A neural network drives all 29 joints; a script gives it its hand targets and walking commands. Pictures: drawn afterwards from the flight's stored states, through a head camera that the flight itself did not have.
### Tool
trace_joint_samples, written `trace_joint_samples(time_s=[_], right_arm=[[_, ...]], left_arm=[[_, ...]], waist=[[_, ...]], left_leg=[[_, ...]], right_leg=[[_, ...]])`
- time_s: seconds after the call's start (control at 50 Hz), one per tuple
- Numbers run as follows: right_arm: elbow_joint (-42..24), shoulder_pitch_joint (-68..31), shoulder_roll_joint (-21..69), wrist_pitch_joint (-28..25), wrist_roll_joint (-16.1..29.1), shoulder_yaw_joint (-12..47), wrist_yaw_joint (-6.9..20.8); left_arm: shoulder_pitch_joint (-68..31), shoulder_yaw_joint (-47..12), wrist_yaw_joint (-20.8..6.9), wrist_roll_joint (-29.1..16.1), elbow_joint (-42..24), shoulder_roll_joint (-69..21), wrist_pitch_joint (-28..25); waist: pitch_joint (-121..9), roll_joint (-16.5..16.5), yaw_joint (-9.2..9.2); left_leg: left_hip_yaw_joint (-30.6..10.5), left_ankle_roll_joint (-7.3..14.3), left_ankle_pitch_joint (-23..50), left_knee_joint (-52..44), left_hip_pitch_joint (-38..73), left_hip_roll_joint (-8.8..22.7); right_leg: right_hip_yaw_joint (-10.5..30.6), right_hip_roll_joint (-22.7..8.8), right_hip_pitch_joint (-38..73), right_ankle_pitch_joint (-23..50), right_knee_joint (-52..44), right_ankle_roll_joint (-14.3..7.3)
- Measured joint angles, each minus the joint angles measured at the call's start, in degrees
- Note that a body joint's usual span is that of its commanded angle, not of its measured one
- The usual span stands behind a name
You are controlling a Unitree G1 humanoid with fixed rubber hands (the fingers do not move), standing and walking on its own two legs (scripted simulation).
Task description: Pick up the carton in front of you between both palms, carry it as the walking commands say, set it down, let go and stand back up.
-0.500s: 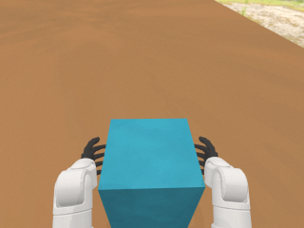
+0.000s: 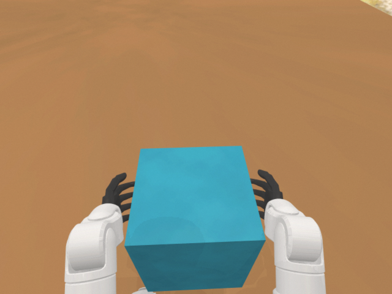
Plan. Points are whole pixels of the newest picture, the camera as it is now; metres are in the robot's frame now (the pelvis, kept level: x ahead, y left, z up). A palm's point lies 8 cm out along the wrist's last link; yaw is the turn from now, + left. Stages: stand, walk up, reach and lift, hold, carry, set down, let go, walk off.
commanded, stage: carry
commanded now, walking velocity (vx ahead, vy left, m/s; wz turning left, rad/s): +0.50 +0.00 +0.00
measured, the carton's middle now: (193, 221) +0.28 +0.00 +0.00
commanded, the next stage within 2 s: none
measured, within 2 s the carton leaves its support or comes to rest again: neither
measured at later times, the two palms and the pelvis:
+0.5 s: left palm (127, 102) +0.60 +0.19 +0.07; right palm (231, 103) +0.58 -0.11 +0.08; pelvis +0.33 +0.06 +0.00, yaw -3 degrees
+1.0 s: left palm (152, 57) +0.90 +0.15 +0.06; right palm (231, 58) +0.91 -0.15 +0.05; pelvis +0.64 +0.00 +0.00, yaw +0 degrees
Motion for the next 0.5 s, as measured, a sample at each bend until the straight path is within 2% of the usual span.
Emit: trace_joint_samples(time_s=[0.12, 0.2, 0.22, 0.24, 0.26, 0.3, 0.34, 0.4, 0.5], right_arm=[[-3.92, 0.15, -0.02, 1.00, 0.33, -0.31, 0.00], [-3.68, -0.58, 0.03, 2.14, 0.62, -1.05, 0.00], [-3.03, -1.17, 0.10, 2.25, 0.68, -1.21, 0.01], [-1.48, -1.76, 0.19, 1.73, 0.64, -1.13, 0.03], [0.31, -2.50, 0.30, 1.37, 0.54, -1.07, 0.03], [2.83, -3.20, 0.41, 1.09, 0.46, -1.04, 0.03], [3.14, -2.48, 0.33, 0.87, 0.75, -1.23, 0.04], [1.64, -0.96, 0.15, 0.09, 1.20, -1.34, 0.04], [-1.69, 0.45, 0.00, -0.98, 1.80, -1.21, 0.04]], left_arm=[[-0.75, -0.81, 0.01, 0.09, -3.03, -0.05, 1.08], [-1.78, -0.82, 0.01, 0.69, -2.95, -0.15, 2.67], [-2.18, -0.53, 0.01, 0.86, -2.78, -0.13, 3.01], [-2.64, 0.03, 0.01, 0.92, -2.03, 0.04, 3.08], [-2.88, 0.63, 0.01, 0.98, -1.23, 0.21, 3.17], [-2.93, 1.39, 0.02, 1.18, 0.00, 0.25, 3.43], [-2.51, 1.46, 0.05, 1.56, 0.34, -0.34, 3.35], [-1.95, 0.08, 0.08, 1.60, -0.07, -0.16, 2.55], [-1.20, -1.31, 0.14, 1.47, -2.51, -0.08, 1.35]], waist=[[-1.44, 0.05, -0.84], [-2.52, -0.77, -0.83], [-2.57, -1.30, -0.95], [-2.49, -2.80, -1.41], [-2.13, -3.40, -1.82], [-0.74, -3.15, -2.13], [0.67, -2.72, -2.20], [1.95, -2.33, -2.43], [1.46, -1.71, -2.43]], left_leg=[[2.95, 0.65, 6.96, -15.89, 1.50, -1.16], [6.02, 2.04, 6.09, -22.42, 7.04, -2.90], [6.92, 3.11, 5.54, -23.23, 8.87, -3.61], [7.78, 4.86, 4.39, -20.67, 8.71, -4.43], [8.25, 5.86, 2.17, -18.30, 8.53, -4.61], [8.64, 6.33, -0.68, -18.18, 10.21, -4.32], [8.83, 5.73, -0.94, -21.37, 13.36, -4.40], [8.74, 5.67, -1.05, -26.77, 18.38, -5.08], [8.03, 4.96, -2.68, -33.75, 26.57, -6.07]], right_leg=[[0.38, 0.12, 9.83, -5.14, -3.78, 2.78], [1.31, -0.82, 15.08, -12.18, -0.61, 5.59], [1.82, -1.76, 15.02, -15.28, 3.41, 6.17], [2.49, -3.78, 12.72, -17.91, 10.63, 6.15], [4.74, -4.29, 8.50, -17.60, 20.57, 5.99], [8.78, -2.58, -1.35, -16.36, 38.98, 4.80], [9.53, -1.75, -9.64, -12.93, 47.88, 3.37], [9.05, -2.48, -18.41, -7.27, 47.04, 2.64], [8.11, -4.28, -25.74, 0.12, 34.08, 3.72]])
